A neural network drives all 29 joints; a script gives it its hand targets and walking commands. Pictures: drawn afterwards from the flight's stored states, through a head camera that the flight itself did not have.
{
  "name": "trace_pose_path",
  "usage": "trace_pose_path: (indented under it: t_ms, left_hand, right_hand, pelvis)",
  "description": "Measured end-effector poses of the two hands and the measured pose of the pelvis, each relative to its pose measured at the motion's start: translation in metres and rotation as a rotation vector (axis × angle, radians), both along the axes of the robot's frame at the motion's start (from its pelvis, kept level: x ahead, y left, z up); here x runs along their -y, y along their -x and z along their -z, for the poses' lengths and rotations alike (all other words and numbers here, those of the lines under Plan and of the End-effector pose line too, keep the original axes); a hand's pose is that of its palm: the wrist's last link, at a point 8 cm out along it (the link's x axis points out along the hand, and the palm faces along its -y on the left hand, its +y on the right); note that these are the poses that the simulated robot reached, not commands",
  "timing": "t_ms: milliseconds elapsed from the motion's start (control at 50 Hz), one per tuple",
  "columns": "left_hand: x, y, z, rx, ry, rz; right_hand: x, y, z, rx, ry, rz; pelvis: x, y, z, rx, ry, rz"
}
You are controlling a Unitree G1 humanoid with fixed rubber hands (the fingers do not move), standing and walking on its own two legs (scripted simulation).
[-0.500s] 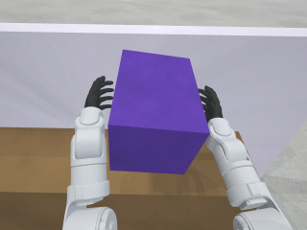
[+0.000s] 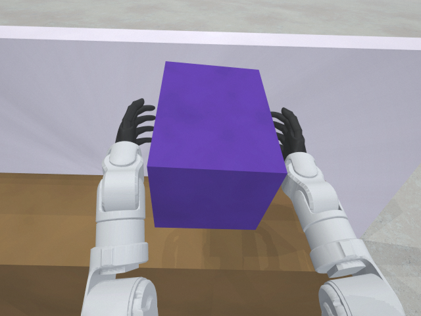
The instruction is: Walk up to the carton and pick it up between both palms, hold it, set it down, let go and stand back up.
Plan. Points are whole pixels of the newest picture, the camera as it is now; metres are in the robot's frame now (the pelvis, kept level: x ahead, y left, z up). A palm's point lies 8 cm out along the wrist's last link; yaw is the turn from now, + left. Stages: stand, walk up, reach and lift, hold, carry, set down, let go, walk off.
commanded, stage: hold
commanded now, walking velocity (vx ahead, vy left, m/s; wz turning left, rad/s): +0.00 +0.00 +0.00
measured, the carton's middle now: (209, 144) +0.43 +0.01 +0.14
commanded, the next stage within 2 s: set down in 1.80 s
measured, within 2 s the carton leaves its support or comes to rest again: neither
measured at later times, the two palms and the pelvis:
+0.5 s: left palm (125, 147) +0.35 +0.16 +0.20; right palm (295, 158) +0.35 -0.14 +0.17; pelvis -0.03 -0.01 +0.00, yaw +0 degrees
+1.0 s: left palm (126, 152) +0.35 +0.16 +0.19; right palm (296, 159) +0.35 -0.14 +0.17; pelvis +0.02 +0.00 +0.00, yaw +0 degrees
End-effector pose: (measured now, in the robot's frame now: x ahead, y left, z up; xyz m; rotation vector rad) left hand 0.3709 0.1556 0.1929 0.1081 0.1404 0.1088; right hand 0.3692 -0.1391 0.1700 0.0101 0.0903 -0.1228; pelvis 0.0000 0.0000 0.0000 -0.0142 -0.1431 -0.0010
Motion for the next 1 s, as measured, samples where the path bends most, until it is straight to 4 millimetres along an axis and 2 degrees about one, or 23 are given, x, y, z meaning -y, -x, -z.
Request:
trace_pose_path:
  t_ms: [140, 260, 360, 420, 540, 700, 780, 860, 920, 1000]
  left_hand:
    - [-0.001, 0.016, 0.002, 0.014, 0.005, -0.009]
    - [0.001, 0.031, 0.0, 0.011, -0.011, -0.013]
    - [0.002, 0.032, 0.002, -0.035, -0.008, -0.013]
    - [0.002, 0.03, -0.002, -0.021, 0.006, -0.015]
    - [-0.002, 0.014, -0.006, -0.03, 0.024, -0.011]
    - [-0.007, -0.003, 0.013, -0.072, 0.023, -0.006]
    - [-0.007, -0.006, 0.008, -0.029, -0.017, -0.005]
    - [-0.003, -0.002, -0.005, 0.034, -0.04, 0.002]
    - [-0.001, 0.003, -0.003, 0.019, -0.034, 0.005]
    - [0.0, 0.024, 0.001, 0.023, -0.014, -0.001]
  right_hand:
    - [-0.001, 0.012, -0.004, 0.016, -0.003, -0.01]
    - [0.001, 0.026, 0.002, 0.012, -0.026, -0.009]
    - [0.001, 0.03, 0.013, -0.035, -0.011, -0.006]
    - [0.001, 0.029, 0.009, -0.02, -0.012, -0.002]
    - [-0.002, 0.014, -0.003, -0.026, 0.015, 0.005]
    - [-0.006, -0.003, 0.005, -0.064, 0.017, 0.0]
    - [-0.006, -0.007, 0.006, -0.022, -0.007, 0.0]
    - [-0.003, -0.003, -0.001, 0.037, -0.017, 0.002]
    - [-0.001, 0.003, 0.0, 0.023, -0.018, 0.003]
    - [0.001, 0.022, 0.001, 0.033, -0.037, 0.0]
  pelvis:
    - [0.001, -0.006, 0.001, 0.028, 0.002, -0.011]
    - [0.001, 0.003, 0.001, 0.048, 0.0, -0.008]
    - [0.001, 0.016, 0.0, 0.037, -0.004, -0.002]
    - [0.003, 0.024, 0.001, 0.017, -0.005, -0.002]
    - [0.006, 0.03, 0.0, -0.01, -0.011, -0.003]
    - [0.006, 0.014, 0.0, -0.021, -0.007, -0.008]
    - [0.003, 0.0, 0.0, -0.018, -0.001, -0.02]
    - [-0.002, -0.01, 0.001, 0.009, 0.002, -0.023]
    - [-0.005, -0.014, 0.001, 0.03, 0.0, -0.016]
    - [-0.005, -0.015, 0.0, 0.036, -0.001, -0.002]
